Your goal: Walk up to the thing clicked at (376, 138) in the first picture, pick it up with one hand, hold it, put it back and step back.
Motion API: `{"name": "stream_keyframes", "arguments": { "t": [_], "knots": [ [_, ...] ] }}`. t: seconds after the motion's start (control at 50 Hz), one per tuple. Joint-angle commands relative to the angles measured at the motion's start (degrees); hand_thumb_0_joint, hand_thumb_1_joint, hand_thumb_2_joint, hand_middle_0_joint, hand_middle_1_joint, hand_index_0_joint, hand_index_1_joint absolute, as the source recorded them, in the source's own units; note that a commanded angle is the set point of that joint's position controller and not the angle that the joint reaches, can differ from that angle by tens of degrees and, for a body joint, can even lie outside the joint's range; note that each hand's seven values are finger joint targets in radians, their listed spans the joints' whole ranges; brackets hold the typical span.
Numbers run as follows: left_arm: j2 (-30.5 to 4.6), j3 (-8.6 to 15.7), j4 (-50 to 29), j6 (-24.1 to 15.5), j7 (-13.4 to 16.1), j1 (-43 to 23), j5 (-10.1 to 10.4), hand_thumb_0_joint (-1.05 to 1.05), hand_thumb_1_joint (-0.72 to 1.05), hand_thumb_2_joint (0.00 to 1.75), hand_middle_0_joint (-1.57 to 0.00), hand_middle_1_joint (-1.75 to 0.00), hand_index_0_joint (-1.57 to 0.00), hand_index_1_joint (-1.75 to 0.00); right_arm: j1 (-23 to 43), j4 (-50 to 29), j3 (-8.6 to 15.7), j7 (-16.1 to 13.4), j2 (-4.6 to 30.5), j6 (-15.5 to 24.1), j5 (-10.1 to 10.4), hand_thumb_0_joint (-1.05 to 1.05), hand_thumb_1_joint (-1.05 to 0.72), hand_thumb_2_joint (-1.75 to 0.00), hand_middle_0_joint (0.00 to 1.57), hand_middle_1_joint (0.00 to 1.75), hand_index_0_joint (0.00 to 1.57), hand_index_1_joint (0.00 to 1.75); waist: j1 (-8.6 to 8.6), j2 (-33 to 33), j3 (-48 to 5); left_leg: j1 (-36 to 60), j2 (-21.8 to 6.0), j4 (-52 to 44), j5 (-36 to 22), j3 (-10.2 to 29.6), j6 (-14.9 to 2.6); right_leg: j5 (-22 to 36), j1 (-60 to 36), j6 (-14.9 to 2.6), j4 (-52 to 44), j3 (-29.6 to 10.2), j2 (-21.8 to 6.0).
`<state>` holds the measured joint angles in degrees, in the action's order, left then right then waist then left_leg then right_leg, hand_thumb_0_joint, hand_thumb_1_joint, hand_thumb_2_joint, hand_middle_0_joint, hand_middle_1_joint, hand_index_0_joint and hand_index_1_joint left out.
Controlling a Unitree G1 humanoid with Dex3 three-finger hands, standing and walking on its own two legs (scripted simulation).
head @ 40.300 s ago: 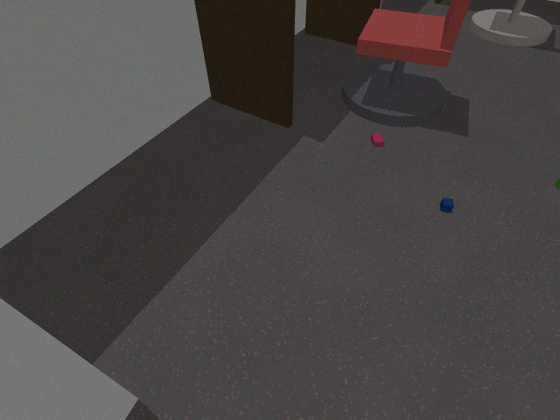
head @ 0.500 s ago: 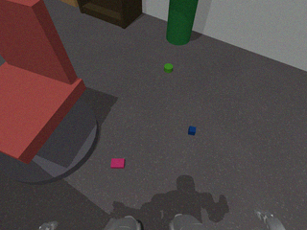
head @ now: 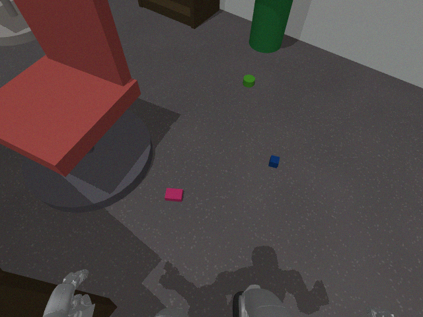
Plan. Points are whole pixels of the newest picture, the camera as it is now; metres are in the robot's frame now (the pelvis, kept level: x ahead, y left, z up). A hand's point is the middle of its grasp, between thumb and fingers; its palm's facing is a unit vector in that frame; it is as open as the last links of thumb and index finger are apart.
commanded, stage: step back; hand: left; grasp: from above
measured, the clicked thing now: (174, 194) +0.68 +0.19 -0.74
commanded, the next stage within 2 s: none
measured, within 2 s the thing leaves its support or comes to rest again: neither
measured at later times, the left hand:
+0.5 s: hand out of the picture -0.09 +0.23 -0.13, palm faces -0.06 -0.91 -0.42, open 7.4 cm
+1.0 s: hand out of the picture -0.24 +0.23 -0.14, palm faces -0.03 -0.92 -0.39, open 7.4 cm
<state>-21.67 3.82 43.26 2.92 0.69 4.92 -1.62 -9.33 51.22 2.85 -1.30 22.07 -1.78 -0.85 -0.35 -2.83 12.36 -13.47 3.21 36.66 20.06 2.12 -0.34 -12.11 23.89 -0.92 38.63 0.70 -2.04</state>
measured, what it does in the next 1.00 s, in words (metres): walks backwards: right foot, then left foot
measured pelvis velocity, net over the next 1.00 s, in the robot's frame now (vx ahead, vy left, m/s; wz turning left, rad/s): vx -0.34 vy -0.04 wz -0.04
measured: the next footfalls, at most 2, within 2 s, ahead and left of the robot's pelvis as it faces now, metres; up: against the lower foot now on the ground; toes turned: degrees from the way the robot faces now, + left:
right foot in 0.36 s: -0.13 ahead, -0.15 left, +0.00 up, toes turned -1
left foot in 0.72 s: -0.21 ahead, +0.08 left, +0.00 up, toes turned -2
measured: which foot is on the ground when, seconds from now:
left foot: down 0.00-0.40, up 0.42-0.70, down 0.72-1.00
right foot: down 0.00-0.00, up 0.02-0.34, down 0.36-0.76, up 0.78-1.00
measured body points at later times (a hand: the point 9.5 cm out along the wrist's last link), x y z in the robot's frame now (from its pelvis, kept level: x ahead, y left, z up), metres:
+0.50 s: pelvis -0.16 -0.04 +0.01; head -0.12 -0.06 +0.46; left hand -0.08 +0.28 -0.10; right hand -0.05 -0.36 -0.12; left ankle -0.10 +0.12 -0.66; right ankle -0.17 -0.15 -0.72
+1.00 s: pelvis -0.34 -0.04 +0.01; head -0.30 -0.03 +0.46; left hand -0.24 +0.28 -0.11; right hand -0.23 -0.35 -0.09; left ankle -0.25 +0.08 -0.72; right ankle -0.40 -0.17 -0.66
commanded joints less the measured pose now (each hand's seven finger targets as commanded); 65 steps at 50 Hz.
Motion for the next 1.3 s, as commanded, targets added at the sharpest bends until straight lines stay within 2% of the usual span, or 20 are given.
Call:
{"name": "stream_keyframes", "arguments": {
  "t": [0.0, 0.02, 0.12, 0.24, 0.32, 0.36, 0.38, 0.4, 0.42, 0.48, 0.66, 0.72, 0.74, 0.76, 0.84, 1.04, 1.08, 1.12, 1.18, 1.28],
  "knots": [
    [-11.2, 4.0, -5.2, -0.1, 0.9, -1.0, 0.7, 0.0, 0.9, 0.9, -0.2, -0.3, -0.2, -0.3, -1.8, -5.1, 5.7, 0.3, 21.7, 1.4, -1.7, 0.0, -0.9, -0.9, 0.2, 0.3, 0.2, 0.3, 3.13, 18.8, -13.8, -3.9, -25.6, -20.6, -15.0, 28.6, -15.36, -23.1, 1.2, -0.12, 17.9, -4.7, 7.1],
    [-12.4, 4.6, -4.5, -0.2, 1.2, -1.6, -0.1, 0.0, 0.9, 0.9, -0.2, -0.3, -0.2, -0.3, 1.0, -6.0, 5.8, 0.0, 21.7, 1.9, -1.9, 0.0, -0.9, -0.9, 0.2, 0.3, 0.2, 0.3, 3.07, 17.3, -11.4, -9.2, -28.0, -20.9, -15.6, 32.1, -18.8, -24.7, -0.5, 0.22, 27.9, -11.3, 6.3],
    [-11.1, 4.9, -0.2, -0.2, 0.1, 6.4, 1.0, 0.0, 0.9, 0.9, -0.2, -0.3, -0.2, -0.3, 3.9, -6.7, 3.3, -0.3, 12.9, 2.3, -1.3, 0.0, -0.9, -0.9, 0.2, 0.3, 0.2, 0.3, -1.7, 9.8, -10.8, -0.8, -15.5, -14.1, -24.8, 11.2, -11.13, -15.0, 3.9, 0.54, 34.3, -11.1, 9.0],
    [-9.6, 3.7, -0.8, -1.4, 0.3, 6.7, 0.6, 0.0, 0.9, 0.9, -0.2, -0.3, -0.2, -0.3, -0.5, -7.2, 4.1, -0.6, 13.8, 1.6, -1.0, 0.0, -0.9, -0.9, 0.2, 0.3, 0.2, 0.3, 1.81, 13.3, -16.8, 13.6, -17.9, -8.2, -30.0, 11.3, -14.41, -18.2, 2.1, 3.27, 10.5, -7.1, 3.7],
    [-9.4, 3.8, 3.6, -2.3, 0.3, 12.3, 0.2, 0.0, 0.9, 0.9, -0.2, -0.3, -0.2, -0.3, 2.0, -7.8, 4.1, -0.1, 15.1, -0.2, -0.2, 0.0, -0.9, -0.9, 0.2, 0.3, 0.2, 0.3, -0.19, 13.9, -19.6, 7.0, -13.7, -2.2, -27.4, 7.3, -9.8, -2.7, -12.7, 1.43, -16.3, -0.4, 4.2],
    [-13.6, 4.8, 4.3, -2.3, 0.1, 13.7, -0.8, 0.0, 0.9, 0.9, -0.2, -0.3, -0.2, -0.3, 3.5, -8.7, 3.4, 0.2, 12.8, -0.5, 0.7, 0.0, -0.9, -0.9, 0.2, 0.3, 0.2, 0.3, -0.8, 6.2, -18.3, -8.3, -9.1, 0.9, -11.9, 6.7, -4.49, 0.3, -18.9, -2.34, -14.3, -10.5, -1.2],
    [-18.9, 6.1, 2.9, -1.8, -0.1, 11.2, -0.6, 0.0, 0.9, 0.9, -0.2, -0.3, -0.2, -0.3, 6.6, -10.1, 2.9, -0.2, 10.3, -0.3, 1.1, 0.0, -0.9, -0.9, 0.2, 0.3, 0.2, 0.3, -2.89, -9.1, -14.7, -15.9, 1.7, 11.3, 5.3, 2.6, -0.99, -1.3, -12.4, -9.77, -18.8, -25.2, -12.2],
    [-23.7, 6.8, 0.2, -1.8, 0.1, 5.1, -1.2, 0.0, 0.9, 0.9, -0.2, -0.3, -0.2, -0.3, 5.5, -9.6, 3.8, -1.0, 12.2, -0.6, 0.5, 0.0, -0.9, -0.9, 0.2, 0.3, 0.2, 0.3, -3.55, -16.3, -11.0, -11.7, 0.5, 25.8, 14.6, 4.5, 1.04, -4.8, 1.9, -16.93, -23.7, -36.0, -22.7],
    [-21.2, 6.2, -1.4, -2.1, 0.6, 0.9, -0.7, 0.0, 0.9, 0.9, -0.2, -0.3, -0.2, -0.3, 3.8, -8.4, 4.7, -0.7, 13.8, -0.8, 0.9, 0.0, -0.9, -0.9, 0.2, 0.3, 0.2, 0.3, -0.9, -13.1, -7.1, -8.3, -1.6, 31.3, 13.4, 8.9, 0.58, -4.7, 9.4, -16.1, -24.8, -34.1, -23.1],
    [-13.7, 4.7, -1.4, -2.4, 0.8, -1.5, -0.8, 0.0, 0.9, 0.9, -0.2, -0.3, -0.2, -0.3, -0.2, -5.5, 2.8, -0.3, 10.5, -0.2, 1.2, 0.0, -0.9, -0.9, 0.2, 0.3, 0.2, 0.3, 1.76, -4.7, -8.6, -13.9, 4.5, 31.3, 6.8, 7.3, -0.01, 15.5, -4.3, -8.82, -13.9, -11.9, -9.3],
    [-13.1, 4.3, -2.7, -0.9, 1.8, 5.2, 0.0, 0.0, 0.9, 0.9, -0.2, -0.3, -0.2, -0.3, -3.5, -5.3, 2.6, -0.7, 9.1, 1.2, -0.5, 0.0, -0.9, -0.9, 0.2, 0.3, 0.2, 0.3, -1.4, -8.6, -18.7, -7.6, -1.5, -5.5, 3.1, -0.7, 0.4, 29.5, -24.0, -9.27, -2.8, -13.2, -11.4],
    [-10.6, 2.8, -3.9, 0.1, 1.1, 4.5, 0.7, 0.0, 0.9, 0.9, -0.2, -0.3, -0.2, -0.3, -5.3, -4.2, 4.8, -0.6, 14.4, 0.8, -2.0, 0.0, -0.9, -0.9, 0.2, 0.3, 0.2, 0.3, -0.44, 3.5, -18.8, 8.4, -11.6, -16.0, -17.6, 12.7, -4.03, 6.0, -2.8, -2.88, 5.2, -9.4, -4.5],
    [-9.8, 2.4, -4.3, 0.0, 1.5, 2.3, 1.4, 0.0, 0.9, 0.9, -0.2, -0.3, -0.2, -0.3, -1.3, -5.6, 5.3, 0.1, 19.9, 0.4, -1.7, 0.0, -0.9, -0.9, 0.2, 0.3, 0.2, 0.3, 0.1, 17.6, -16.4, 4.9, -21.8, -17.8, -21.0, 24.1, -11.58, -18.8, 4.6, -0.58, 13.7, -1.1, 6.0],
    [-12.4, 3.7, -4.0, 0.0, 2.1, -0.3, 0.7, 0.0, 0.9, 0.9, -0.2, -0.3, -0.2, -0.3, 0.3, -6.6, 5.9, 0.1, 22.6, 0.7, -1.6, 0.0, -0.9, -0.9, 0.2, 0.3, 0.2, 0.3, 2.77, 19.9, -14.8, -5.8, -28.5, -19.7, -19.8, 31.0, -18.79, -26.3, -0.5, 0.21, 26.6, -8.2, 4.7],
    [-12.0, 4.0, 0.7, 0.2, 1.0, 6.1, 1.4, 0.0, 0.9, 0.9, -0.2, -0.3, -0.2, -0.3, 6.5, -8.0, 3.2, -0.2, 12.9, 0.8, -2.1, 0.0, -0.9, -0.9, 0.2, 0.3, 0.2, 0.3, -2.88, 8.9, -10.8, -6.4, -15.5, -15.1, -23.0, 9.6, -11.53, -16.1, 0.8, -0.26, 35.5, -10.5, 8.1],
    [-10.1, 2.9, 8.6, -4.2, 0.7, 14.8, -0.1, 0.0, 0.9, 0.9, -0.2, -0.3, -0.2, -0.3, 2.5, -6.2, 4.0, 1.4, 13.9, -1.8, -1.1, 0.0, -0.9, -0.9, 0.2, 0.3, 0.2, 0.3, -1.18, 12.4, -18.0, 2.4, -12.6, -5.4, -1.3, 6.2, -8.57, -7.7, -15.9, -0.33, -22.3, -0.7, 3.9],
    [-17.8, 5.2, 8.0, -4.7, 0.9, 13.1, -1.8, 0.0, 0.9, 0.9, -0.2, -0.3, -0.2, -0.3, 2.0, -7.6, 1.8, 1.2, 7.4, -1.3, -0.6, 0.0, -0.9, -0.9, 0.2, 0.3, 0.2, 0.3, -1.64, -7.4, -12.8, -22.7, 0.1, 9.6, 10.6, 2.7, -1.28, -16.1, -21.2, -4.58, -22.6, -26.7, -10.2],
    [-23.0, 6.0, 4.1, -4.3, 1.1, 3.3, -1.8, 0.0, 0.9, 0.9, -0.2, -0.3, -0.2, -0.3, 6.5, -6.9, 4.4, 0.3, 13.6, -1.3, -0.8, 0.0, -0.9, -0.9, 0.2, 0.3, 0.2, 0.3, -3.28, -8.6, -4.0, -12.0, -3.8, 22.3, 10.9, 11.2, 1.39, -35.2, 8.6, -14.93, -29.7, -38.6, -24.0],
    [-13.5, 3.9, 4.7, -5.3, 1.2, 0.1, -0.9, 0.0, 0.9, 0.9, -0.2, -0.3, -0.2, -0.3, 0.0, -2.4, 2.9, 1.1, 10.2, -0.3, 0.0, 0.0, -0.9, -0.9, 0.2, 0.3, 0.2, 0.3, 2.06, -1.3, -4.7, -15.3, 1.4, 21.5, -0.5, 8.7, 1.2, -4.1, -6.1, -5.59, -20.3, -12.2, -8.4],
    [-14.6, 4.8, 6.9, -5.9, 0.5, 10.4, -1.2, 0.0, 0.9, 0.9, -0.2, -0.3, -0.2, -0.3, 2.8, -2.8, 2.4, 1.7, 9.9, 1.0, -1.0, 0.0, -0.9, -0.9, 0.2, 0.3, 0.2, 0.3, -4.38, -6.8, -7.3, -19.8, -1.7, 10.3, 2.6, 5.0, 1.95, -15.3, -20.8, -6.76, -21.4, -15.6, -9.8]
  ]
}}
